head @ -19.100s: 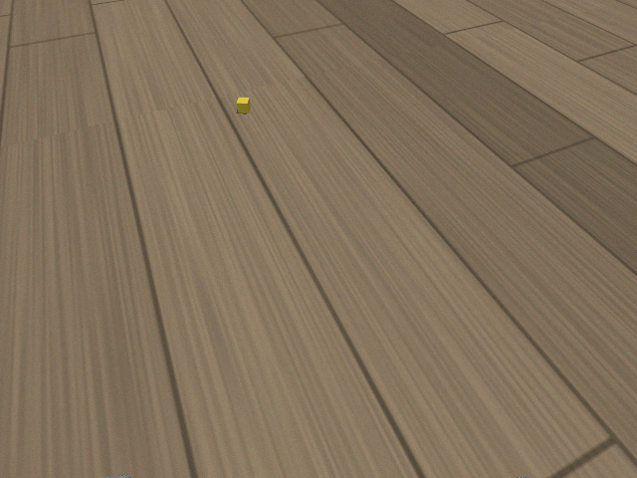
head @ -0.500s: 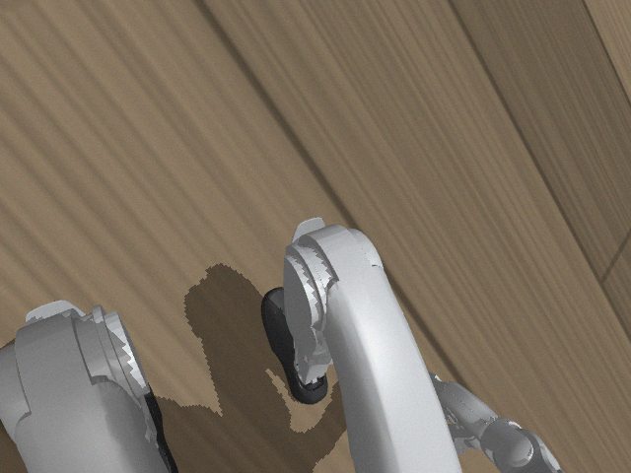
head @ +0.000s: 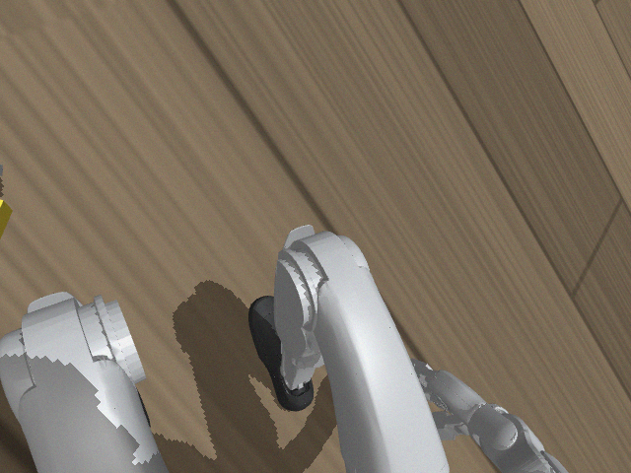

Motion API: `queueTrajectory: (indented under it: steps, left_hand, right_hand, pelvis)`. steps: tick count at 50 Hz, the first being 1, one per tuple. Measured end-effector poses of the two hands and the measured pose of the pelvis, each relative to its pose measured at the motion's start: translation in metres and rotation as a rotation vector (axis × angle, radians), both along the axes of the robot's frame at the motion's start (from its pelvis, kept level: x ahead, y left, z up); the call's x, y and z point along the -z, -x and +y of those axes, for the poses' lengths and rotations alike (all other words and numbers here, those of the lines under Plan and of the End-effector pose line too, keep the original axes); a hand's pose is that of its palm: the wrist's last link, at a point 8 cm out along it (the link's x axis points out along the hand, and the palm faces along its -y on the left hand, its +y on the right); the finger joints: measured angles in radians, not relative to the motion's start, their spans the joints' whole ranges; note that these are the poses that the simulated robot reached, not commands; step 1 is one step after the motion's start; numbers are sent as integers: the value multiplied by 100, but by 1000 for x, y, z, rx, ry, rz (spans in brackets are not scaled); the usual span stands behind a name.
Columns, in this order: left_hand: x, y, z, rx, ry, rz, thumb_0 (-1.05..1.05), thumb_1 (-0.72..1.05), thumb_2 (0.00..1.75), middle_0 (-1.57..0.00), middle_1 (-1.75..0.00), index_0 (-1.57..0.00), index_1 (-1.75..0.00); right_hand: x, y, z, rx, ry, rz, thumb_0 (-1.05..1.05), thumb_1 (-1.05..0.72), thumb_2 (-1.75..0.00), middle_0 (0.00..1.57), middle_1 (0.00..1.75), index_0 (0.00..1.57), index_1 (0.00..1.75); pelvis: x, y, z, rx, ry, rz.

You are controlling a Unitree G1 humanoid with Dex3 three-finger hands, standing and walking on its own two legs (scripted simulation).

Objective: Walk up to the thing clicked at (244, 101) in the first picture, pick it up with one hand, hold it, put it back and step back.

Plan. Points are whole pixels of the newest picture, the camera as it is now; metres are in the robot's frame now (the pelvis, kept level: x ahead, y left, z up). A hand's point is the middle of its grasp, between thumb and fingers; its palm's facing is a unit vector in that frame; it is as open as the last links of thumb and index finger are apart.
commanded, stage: close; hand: left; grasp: from above
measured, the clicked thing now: out of the picture +0.43 +0.27 -0.28
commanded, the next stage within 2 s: none
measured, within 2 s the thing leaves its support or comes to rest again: neither
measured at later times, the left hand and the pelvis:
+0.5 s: hand out of the picture +0.41 +0.30 -0.26, palm faces -0.54 -0.14 -0.83, open 11.3 cm; pelvis +0.01 -0.01 -0.01, yaw +0 degrees
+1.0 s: hand out of the picture +0.43 +0.31 -0.27, palm faces -0.46 -0.12 -0.88, open 11.6 cm; pelvis +0.01 +0.00 -0.01, yaw +0 degrees
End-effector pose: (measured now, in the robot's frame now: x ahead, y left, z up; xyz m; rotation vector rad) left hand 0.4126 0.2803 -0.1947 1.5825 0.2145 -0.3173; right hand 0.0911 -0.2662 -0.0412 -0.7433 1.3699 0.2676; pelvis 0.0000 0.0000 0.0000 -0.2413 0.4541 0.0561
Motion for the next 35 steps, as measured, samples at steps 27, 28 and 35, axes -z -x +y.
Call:
queueTrajectory:
  steps: [27, 28, 35]
  left_hand:
    - [7, -7, 20, -51, 174, 216, 0, 1, 68, -38, -70, -40, -68]
    - [6, -4, 16, -30, 175, 194, 0, 2, 67, -39, -70, -41, -67]
    - [-1, 7, 5, 86, 61, 71, 0, 7, 59, -42, -64, -42, -60]
  right_hand:
    - [20, 16, -1, 19, -20, 82, 0, -89, -90, 20, 30, 20, 30]
    - [19, 16, -3, 16, -4, 79, 0, -89, -90, 20, 30, 20, 30]
    - [4, 8, -11, 12, 60, 27, 0, -88, -89, 20, 30, 20, 30]
  pelvis:
    - [12, -3, -7, -8, 3, -36]
    - [12, -2, -7, -7, -1, -42]
    - [4, 3, -5, 2, -10, -51]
